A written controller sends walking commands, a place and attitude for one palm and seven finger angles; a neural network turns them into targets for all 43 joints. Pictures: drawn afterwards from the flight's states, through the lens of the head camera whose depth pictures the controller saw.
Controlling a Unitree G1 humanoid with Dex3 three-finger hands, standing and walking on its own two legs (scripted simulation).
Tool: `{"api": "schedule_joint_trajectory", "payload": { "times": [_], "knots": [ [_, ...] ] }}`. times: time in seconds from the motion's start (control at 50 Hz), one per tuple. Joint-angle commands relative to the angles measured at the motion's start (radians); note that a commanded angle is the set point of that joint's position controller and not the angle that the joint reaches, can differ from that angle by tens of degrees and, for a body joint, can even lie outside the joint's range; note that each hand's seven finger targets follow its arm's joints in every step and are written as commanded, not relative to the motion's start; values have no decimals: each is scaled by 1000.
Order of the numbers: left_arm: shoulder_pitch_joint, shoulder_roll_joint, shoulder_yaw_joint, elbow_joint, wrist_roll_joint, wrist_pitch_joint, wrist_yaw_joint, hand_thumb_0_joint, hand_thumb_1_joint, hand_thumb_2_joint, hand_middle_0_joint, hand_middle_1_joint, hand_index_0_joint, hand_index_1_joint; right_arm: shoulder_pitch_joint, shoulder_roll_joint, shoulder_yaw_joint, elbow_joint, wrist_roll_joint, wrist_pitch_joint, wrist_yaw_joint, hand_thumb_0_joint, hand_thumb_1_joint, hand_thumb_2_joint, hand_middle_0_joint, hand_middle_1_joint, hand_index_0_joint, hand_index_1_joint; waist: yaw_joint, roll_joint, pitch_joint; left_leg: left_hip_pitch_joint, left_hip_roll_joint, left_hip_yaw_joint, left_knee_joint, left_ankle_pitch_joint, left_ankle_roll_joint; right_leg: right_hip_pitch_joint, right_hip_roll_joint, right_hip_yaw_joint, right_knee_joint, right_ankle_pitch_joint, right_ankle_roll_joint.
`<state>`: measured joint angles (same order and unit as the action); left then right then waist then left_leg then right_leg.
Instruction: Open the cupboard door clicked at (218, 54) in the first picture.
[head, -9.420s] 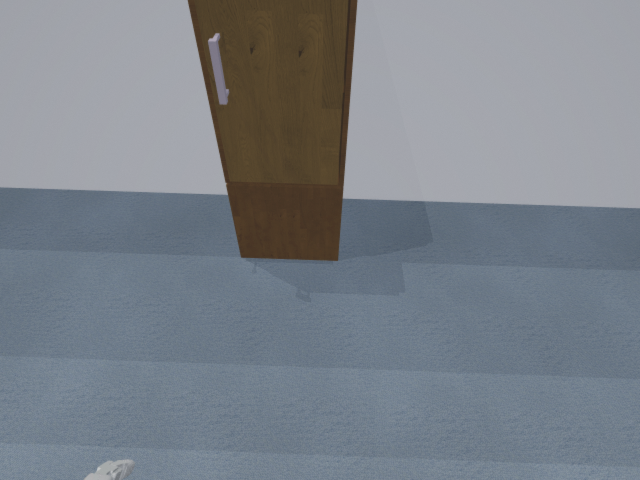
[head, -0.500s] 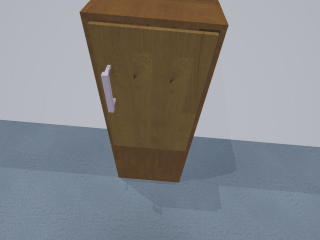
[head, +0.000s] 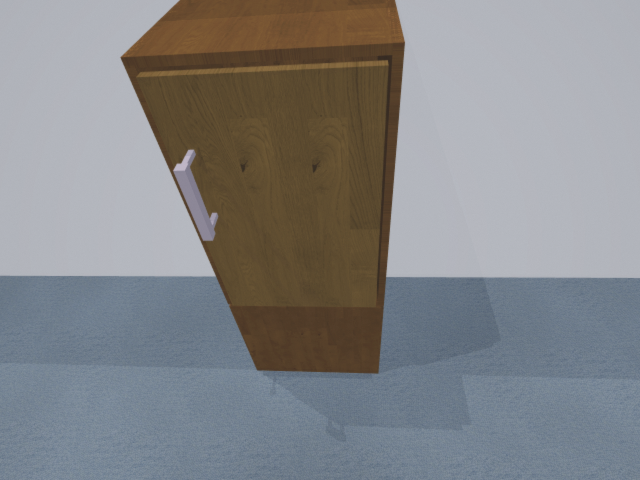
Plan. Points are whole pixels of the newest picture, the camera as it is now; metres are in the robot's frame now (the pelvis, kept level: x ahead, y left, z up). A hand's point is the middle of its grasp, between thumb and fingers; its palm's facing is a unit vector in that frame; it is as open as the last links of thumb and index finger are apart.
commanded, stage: look again from close up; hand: left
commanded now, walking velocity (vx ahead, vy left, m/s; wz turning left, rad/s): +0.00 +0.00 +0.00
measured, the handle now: (199, 197) +0.56 +0.24 +0.05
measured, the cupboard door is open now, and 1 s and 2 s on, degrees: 0 0 0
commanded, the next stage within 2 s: raise the hand with hooked fingers in 0.02 s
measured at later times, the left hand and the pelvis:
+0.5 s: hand (178, 465) +0.15 +0.19 -0.03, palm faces -0.07 -1.00 +0.00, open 8.3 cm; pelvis -0.04 +0.02 -0.05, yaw +1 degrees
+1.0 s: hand (107, 438) +0.18 +0.27 -0.01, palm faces +0.03 -1.00 -0.04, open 11.3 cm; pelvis -0.05 +0.07 -0.06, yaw +1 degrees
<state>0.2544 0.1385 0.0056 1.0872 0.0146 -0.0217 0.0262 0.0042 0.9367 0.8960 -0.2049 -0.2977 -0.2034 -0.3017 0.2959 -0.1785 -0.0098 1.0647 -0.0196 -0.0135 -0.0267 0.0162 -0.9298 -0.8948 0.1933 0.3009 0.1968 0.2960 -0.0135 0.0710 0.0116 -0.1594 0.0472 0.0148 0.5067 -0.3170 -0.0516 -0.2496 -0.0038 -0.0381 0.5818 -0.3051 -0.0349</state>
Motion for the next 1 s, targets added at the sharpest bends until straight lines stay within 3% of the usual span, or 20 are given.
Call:
{"api": "schedule_joint_trajectory", "payload": {
  "times": [0.0, 0.08, 0.1, 0.12, 0.14, 0.16, 0.18, 0.2, 0.24, 0.3, 0.34, 0.38, 0.46, 0.5, 0.54, 0.66, 0.74, 0.82, 0.9, 0.98],
  "knots": [
    [39, 143, 30, -40, -3, -17, 7, 0, 900, 900, -200, -300, -200, -300, 89, -40, -1, -9, 1, -6, -3, 0, -900, -900, 200, 300, 200, 300, -9, -126, 50, -42, 17, -6, -70, 115, 55, 9, -108, 144, -179, 189, -24],
    [41, 141, 30, -34, -3, -17, 7, 0, 900, 900, -200, -300, -200, -300, 83, -47, 0, 2, 2, -8, -4, 0, -900, -900, 200, 300, 200, 300, -7, -94, 43, -26, 25, -10, -90, 136, 53, 21, -102, 136, -180, 211, -23],
    [211, 188, 49, 13, -4, -30, 49, 0, 900, 900, -200, -300, -200, -300, -76, -103, -24, -67, 13, -5, 2, 0, -900, -900, 200, 300, 200, 300, 100, -451, 89, -224, 24, 37, 191, -15, 29, 130, -181, 253, -199, 853, 83],
    [-651, 380, 124, -1499, -218, -289, 11, 0, 877, 890, -202, -315, -202, -315, -109, -263, -42, -420, 57, -184, -51, 0, -900, -900, 200, 300, 200, 300, -60, -107, -379, -7, -61, -4, 24, 181, 101, 188, -132, 216, -73, 586, 20],
    [-131, 312, 136, -1185, -134, -224, 46, 0, 853, 880, -203, -330, -203, -330, -131, -160, -25, -344, 45, -265, -85, 0, -900, -900, 200, 300, 200, 300, 22, 115, -388, 65, -54, 57, -38, 253, 110, 164, -47, 140, -58, 325, -2],
    [-111, 234, 103, -1164, -167, -177, 98, 0, 830, 870, -205, -345, -205, -345, -151, -174, -26, -292, 55, -290, -92, 0, -900, -900, 200, 300, 200, 300, 12, 231, -277, 13, -44, 38, -49, 205, 79, 77, -38, 61, -83, 167, -1],
    [156, 36, 12, -978, -177, -97, 96, 0, 807, 860, -207, -360, -207, -360, -126, -116, -12, -299, 69, -300, -79, 0, -900, -900, 200, 300, 200, 300, 8, 112, -145, -63, -39, 5, -78, 104, 72, 3, -27, 19, -107, 75, 11],
    [10, 61, 27, -1146, -215, -134, 73, 0, 783, 850, -208, -375, -208, -375, -154, -153, -17, -381, 82, -325, -80, 0, -900, -900, 200, 300, 200, 300, -15, 27, -9, -114, -45, -18, -57, 64, 76, -69, -23, 27, -119, 26, 25],
    [53, 125, 120, -1070, -200, -235, 21, 0, 737, 830, -212, -405, -212, -405, -115, -170, -56, -396, 49, -358, -86, 0, -900, -900, 200, 300, 200, 300, -28, -216, -19, -193, -66, 11, 73, 74, 91, -168, -29, 36, -119, -71, 52],
    [278, 54, 152, -824, -228, -395, -131, 0, 667, 800, -217, -450, -217, -450, -139, -161, -75, -477, 31, -365, -45, 0, -900, -900, 200, 300, 200, 300, 47, -434, -3, -442, -81, -12, 190, -2, 64, -248, -36, 64, -4, -172, 57],
    [352, 48, 162, -852, -261, -529, -256, 0, 620, 780, -220, -480, -220, -480, -164, -171, -89, -543, 28, -367, -11, 0, -900, -900, 200, 300, 200, 300, 75, -363, -88, -509, -94, 4, 272, -6, 52, -242, -34, 63, 106, -80, 43],
    [306, 96, 178, -869, -274, -610, -391, 0, 573, 760, -223, -510, -223, -510, -178, -193, -94, -603, 31, -360, 22, 0, -900, -900, 200, 300, 200, 300, 74, -137, -159, -515, -107, 25, 356, 26, 42, -257, -42, 66, 206, 16, 8],
    [197, 193, 259, -1091, -315, -554, -435, 0, 480, 720, -230, -570, -230, -570, -195, -191, -94, -719, 42, -326, 10, 0, -900, -900, 200, 300, 200, 300, 88, -114, -308, -592, -109, 40, 425, -7, 65, -285, -39, 101, 262, -71, 16],
    [97, 177, 246, -1215, -327, -535, -393, 0, 433, 700, -233, -600, -233, -600, -179, -177, -80, -748, 46, -315, 2, 0, -900, -900, 200, 300, 200, 300, 58, -31, -289, -569, -94, 16, 410, -74, 69, -370, -19, 69, 270, -183, 15],
    [12, 190, 242, -1385, -318, -551, -333, 0, 387, 680, -237, -630, -237, -630, -141, -174, -71, -743, 41, -305, -9, 0, -900, -900, 200, 300, 200, 300, 30, 49, -307, -522, -76, -10, 422, -50, 74, -404, -1, 39, 313, -116, 8],
    [-82, 167, 105, -1445, -248, -520, -322, 0, 247, 620, -247, -720, -247, -720, -96, -199, -32, -685, 28, -298, -27, 0, -900, -900, 200, 300, 200, 300, -54, 71, -276, -498, -42, -89, 440, -20, 75, -524, 25, -30, 384, -63, 2],
    [65, 207, 163, -1277, -248, -337, -372, 0, 153, 580, -253, -780, -253, -780, -112, -206, -28, -701, 58, -281, -36, 0, -900, -900, 200, 300, 200, 300, -13, -28, -275, -548, -46, -106, 357, -127, 64, -453, 25, -51, 328, -137, 13],
    [92, 250, 276, -1332, -300, -200, -350, 0, 60, 540, -260, -840, -260, -840, -162, -191, -16, -743, 65, -258, -44, 0, -900, -900, 200, 300, 200, 300, 50, -23, -345, -514, -55, -100, 289, -100, 53, -349, 17, -70, 306, -119, 13],
    [54, 262, 334, -1416, -331, -248, -269, 0, -33, 500, -267, -900, -267, -900, -132, -169, -6, -727, 50, -267, -44, 0, -900, -900, 200, 300, 200, 300, 57, -4, -319, -474, -46, -101, 274, -8, 37, -342, 25, -79, 303, -72, 5],
    [-37, 267, 286, -1394, -297, -349, -255, 0, -127, 460, -273, -960, -273, -960, -89, -193, -6, -692, 40, -285, -35, 0, -900, -900, 200, 300, 200, 300, 6, 27, -258, -474, -42, -99, 288, -33, 40, -403, 24, -66, 295, -94, 4]
  ]
}}
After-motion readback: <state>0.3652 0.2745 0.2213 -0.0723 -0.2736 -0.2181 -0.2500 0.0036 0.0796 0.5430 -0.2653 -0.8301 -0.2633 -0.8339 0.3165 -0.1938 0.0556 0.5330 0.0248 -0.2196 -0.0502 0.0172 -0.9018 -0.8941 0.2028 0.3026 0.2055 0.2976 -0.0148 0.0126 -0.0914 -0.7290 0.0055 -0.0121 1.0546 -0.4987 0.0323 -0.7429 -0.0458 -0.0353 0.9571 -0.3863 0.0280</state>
